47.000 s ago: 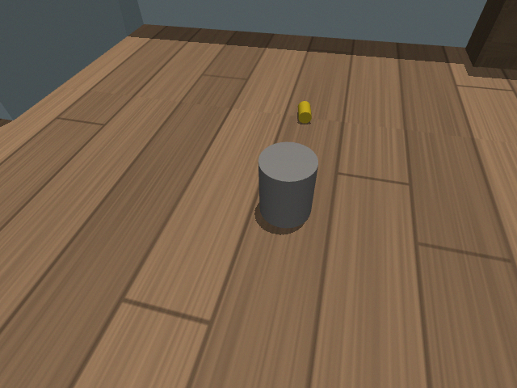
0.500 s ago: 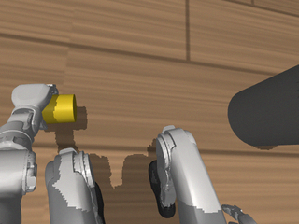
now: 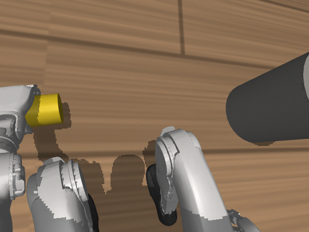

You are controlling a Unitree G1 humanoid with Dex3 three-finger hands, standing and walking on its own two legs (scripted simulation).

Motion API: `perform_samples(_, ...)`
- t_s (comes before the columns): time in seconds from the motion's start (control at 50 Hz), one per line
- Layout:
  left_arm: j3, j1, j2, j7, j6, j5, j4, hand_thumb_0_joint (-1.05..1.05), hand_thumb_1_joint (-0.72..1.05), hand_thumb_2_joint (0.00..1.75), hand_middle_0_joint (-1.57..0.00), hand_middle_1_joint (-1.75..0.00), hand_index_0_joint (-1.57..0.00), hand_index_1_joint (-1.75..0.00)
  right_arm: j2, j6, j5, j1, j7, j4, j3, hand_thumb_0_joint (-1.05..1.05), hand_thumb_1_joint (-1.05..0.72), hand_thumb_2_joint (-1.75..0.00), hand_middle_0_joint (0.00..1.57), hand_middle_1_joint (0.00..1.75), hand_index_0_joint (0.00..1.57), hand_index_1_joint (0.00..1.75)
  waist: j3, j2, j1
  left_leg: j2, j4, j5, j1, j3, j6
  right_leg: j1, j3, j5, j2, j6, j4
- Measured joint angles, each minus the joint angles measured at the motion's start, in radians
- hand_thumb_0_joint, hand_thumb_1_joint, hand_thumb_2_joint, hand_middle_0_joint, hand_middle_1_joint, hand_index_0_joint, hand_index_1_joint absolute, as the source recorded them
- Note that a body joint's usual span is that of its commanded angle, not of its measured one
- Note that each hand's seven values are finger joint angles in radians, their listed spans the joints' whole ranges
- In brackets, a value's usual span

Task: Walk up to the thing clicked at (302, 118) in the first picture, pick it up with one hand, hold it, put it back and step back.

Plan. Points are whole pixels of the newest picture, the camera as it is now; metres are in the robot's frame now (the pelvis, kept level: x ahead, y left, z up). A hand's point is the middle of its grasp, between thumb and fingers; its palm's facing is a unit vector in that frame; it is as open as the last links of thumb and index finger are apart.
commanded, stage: rest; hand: left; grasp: from above
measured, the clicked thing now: (33, 111) +0.46 +0.23 -0.23
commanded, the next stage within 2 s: open in 1.04 s
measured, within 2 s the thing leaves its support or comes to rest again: rests again in 1.62 s
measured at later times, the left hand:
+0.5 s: hand (27, 113) +0.46 +0.24 -0.23, palm faces -0.45 -0.05 -0.89, open 11.1 cm
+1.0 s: hand (27, 114) +0.45 +0.25 -0.24, palm faces -0.47 -0.06 -0.88, open 11.0 cm
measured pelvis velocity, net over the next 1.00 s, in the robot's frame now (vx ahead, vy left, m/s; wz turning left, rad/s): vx -0.01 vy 0.00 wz -0.06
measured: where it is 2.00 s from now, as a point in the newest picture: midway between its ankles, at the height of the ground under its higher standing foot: (129, 220)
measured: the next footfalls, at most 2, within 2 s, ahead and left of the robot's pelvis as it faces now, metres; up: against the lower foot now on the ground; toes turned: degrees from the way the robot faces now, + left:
none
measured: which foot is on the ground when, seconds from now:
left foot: down 0.00-1.00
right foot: down 0.00-1.00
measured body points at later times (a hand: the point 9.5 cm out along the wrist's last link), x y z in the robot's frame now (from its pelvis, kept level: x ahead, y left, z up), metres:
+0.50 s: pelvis +0.00 +0.00 -0.02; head +0.26 +0.08 +0.34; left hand +0.48 +0.24 -0.18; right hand +0.01 -0.27 -0.09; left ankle +0.06 +0.13 -0.28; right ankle +0.10 -0.12 -0.28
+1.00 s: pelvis -0.01 +0.00 -0.02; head +0.26 +0.08 +0.34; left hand +0.47 +0.25 -0.19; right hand +0.00 -0.26 -0.08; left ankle +0.06 +0.13 -0.28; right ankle +0.10 -0.12 -0.28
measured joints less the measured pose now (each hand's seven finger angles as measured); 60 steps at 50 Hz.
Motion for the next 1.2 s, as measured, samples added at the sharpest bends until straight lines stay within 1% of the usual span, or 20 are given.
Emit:
perform_samples(0.04,-0.015,-0.012,0.01,-0.001,0.0,0.004,0.023,-0.01,-0.13,0.49,-0.7,-0.34,-0.7,-0.39,-0.002,-0.006,-0.004,0.001,0.008,0.003,0.007,0.0,-0.9,-0.89,0.2,0.3,0.2,0.3,0.004,-0.004,-0.005,-0.002,0.011,0.0,-0.006,-0.006,0.001,-0.002,-0.005,0.001,0.0,0.001,0.006)
perform_samples(0.06,-0.015,-0.012,0.013,0.0,-0.001,0.005,0.03,-0.01,-0.13,0.49,-0.7,-0.34,-0.7,-0.39,-0.004,-0.008,-0.005,0.001,0.011,0.004,0.01,0.0,-0.9,-0.89,0.2,0.3,0.2,0.3,0.006,-0.004,-0.007,-0.002,0.016,0.0,-0.01,-0.01,0.001,-0.004,-0.008,0.002,0.001,0.002,0.008)
perform_samples(0.14,-0.005,0.01,0.017,0.013,-0.004,0.008,0.02,-0.01,-0.12,0.47,-0.69,-0.34,-0.7,-0.39,-0.004,-0.016,-0.012,0.008,0.021,0.005,0.016,0.0,-0.9,-0.89,0.2,0.3,0.2,0.3,0.014,-0.005,-0.012,-0.003,0.028,-0.001,-0.016,-0.016,0.003,-0.004,-0.013,0.002,0.002,0.006,0.013)
perform_samples(0.2,0.002,0.024,0.022,0.023,-0.012,0.017,0.021,-0.01,-0.12,0.46,-0.7,-0.34,-0.7,-0.39,-0.006,-0.022,-0.015,0.012,0.032,0.004,0.023,0.0,-0.9,-0.89,0.2,0.3,0.2,0.3,0.019,-0.008,-0.019,-0.004,0.034,-0.003,-0.017,-0.018,0.004,-0.003,-0.014,0.0,0.002,0.007,0.017)
perform_samples(0.28,0.032,0.028,0.042,0.037,-0.02,0.034,0.035,-0.01,-0.12,0.45,-0.7,-0.34,-0.71,-0.38,-0.01,-0.036,-0.021,0.013,0.044,-0.002,0.03,0.0,-0.9,-0.89,0.2,0.3,0.2,0.3,0.03,-0.015,-0.031,-0.003,0.045,-0.005,-0.016,-0.024,0.003,-0.003,-0.018,0.002,0.005,0.008,0.025)
perform_samples(0.34,0.042,0.025,0.056,0.054,-0.019,0.032,0.042,-0.01,-0.11,0.45,-0.7,-0.34,-0.71,-0.38,-0.015,-0.043,-0.027,0.012,0.051,-0.003,0.031,0.0,-0.9,-0.89,0.2,0.3,0.2,0.3,0.039,-0.019,-0.037,-0.003,0.054,-0.004,-0.019,-0.029,0.002,-0.006,-0.022,0.005,0.006,0.008,0.031)
perform_samples(0.38,0.029,0.015,0.061,0.059,-0.015,0.028,0.049,-0.01,-0.11,0.44,-0.7,-0.33,-0.71,-0.38,-0.02,-0.048,-0.029,0.012,0.057,-0.001,0.035,0.0,-0.9,-0.89,0.2,0.3,0.2,0.3,0.042,-0.02,-0.037,-0.002,0.059,-0.004,-0.023,-0.032,0.002,-0.009,-0.024,0.008,0.008,0.009,0.033)
perform_samples(0.42,0.028,0.009,0.065,0.065,-0.015,0.027,0.057,-0.01,-0.11,0.44,-0.7,-0.33,-0.71,-0.38,-0.024,-0.052,-0.03,0.009,0.061,-0.001,0.041,0.0,-0.9,-0.89,0.2,0.3,0.2,0.3,0.045,-0.019,-0.039,-0.002,0.063,-0.003,-0.026,-0.036,0.003,-0.011,-0.027,0.01,0.009,0.01,0.034)
perform_samples(0.48,0.041,0.001,0.071,0.073,-0.013,0.029,0.076,-0.01,-0.11,0.43,-0.7,-0.33,-0.71,-0.38,-0.028,-0.059,-0.033,0.006,0.067,-0.001,0.047,0.0,-0.9,-0.89,0.2,0.3,0.2,0.3,0.048,-0.017,-0.043,-0.002,0.066,-0.002,-0.029,-0.04,0.003,-0.011,-0.031,0.012,0.011,0.012,0.033)
perform_samples(0.6,0.054,-0.012,0.092,0.073,-0.006,0.032,0.12,0.0,-0.1,0.42,-0.71,-0.32,-0.71,-0.37,-0.033,-0.072,-0.041,0.006,0.077,-0.008,0.061,0.0,-0.9,-0.9,0.2,0.3,0.2,0.3,0.06,-0.021,-0.055,-0.002,0.071,-0.004,-0.024,-0.046,0.001,-0.006,-0.035,0.013,0.012,0.011,0.035)
perform_samples(0.62,0.048,-0.013,0.094,0.071,-0.006,0.028,0.122,0.0,-0.1,0.42,-0.71,-0.32,-0.72,-0.37,-0.035,-0.073,-0.043,0.007,0.079,-0.01,0.064,0.0,-0.9,-0.9,0.2,0.3,0.2,0.3,0.062,-0.022,-0.056,-0.002,0.072,-0.004,-0.023,-0.048,0.001,-0.005,-0.036,0.014,0.012,0.011,0.035)
perform_samples(0.72,0.056,-0.017,0.114,0.07,-0.021,0.03,0.13,0.0,-0.1,0.4,-0.72,-0.32,-0.72,-0.36,-0.039,-0.082,-0.049,0.007,0.085,-0.007,0.078,0.0,-0.9,-0.9,0.2,0.3,0.2,0.3,0.075,-0.031,-0.058,-0.002,0.073,-0.004,-0.015,-0.054,-0.002,0.003,-0.042,0.016,0.014,0.01,0.033)
perform_samples(0.82,0.037,-0.02,0.123,0.086,-0.027,0.025,0.148,0.0,-0.1,0.39,-0.72,-0.31,-0.72,-0.36,-0.042,-0.085,-0.057,0.006,0.085,-0.001,0.086,0.0,-0.9,-0.9,0.2,0.3,0.2,0.3,0.074,-0.033,-0.06,-0.001,0.073,-0.005,-0.013,-0.061,-0.002,0.006,-0.047,0.019,0.016,0.01,0.028)
perform_samples(0.9,0.035,-0.027,0.136,0.094,-0.032,0.032,0.167,0.0,-0.1,0.39,-0.72,-0.31,-0.73,-0.36,-0.046,-0.09,-0.062,0.001,0.087,-0.002,0.096,0.0,-0.9,-0.9,0.2,0.3,0.2,0.3,0.079,-0.037,-0.067,0.0,0.074,-0.005,-0.009,-0.065,-0.002,0.012,-0.051,0.021,0.018,0.011,0.025)
perform_samples(1.0,0.013,-0.04,0.148,0.106,-0.032,0.024,0.192,0.0,-0.1,0.39,-0.72,-0.31,-0.73,-0.36,-0.05,-0.101,-0.069,-0.005,0.092,-0.005,0.111,0.0,-0.9,-0.9,0.2,0.3,0.2,0.3,0.086,-0.045,-0.072,0.0,0.077,-0.002,-0.004,-0.07,-0.001,0.02,-0.056,0.027,0.02,0.013,0.023)
perform_samples(1.2,-0.028,-0.053,0.155,0.123,-0.032,0.013,0.212,-0.01,-0.1,0.4,-0.71,-0.32,-0.72,-0.37,-0.055,-0.125,-0.074,-0.023,0.1,-0.013,0.137,0.0,-0.9,-0.9,0.2,0.3,0.2,0.3,0.092,-0.052,-0.073,0.002,0.079,0.003,-0.002,-0.078,0.004,0.028,-0.062,0.035,0.025,0.019,0.015)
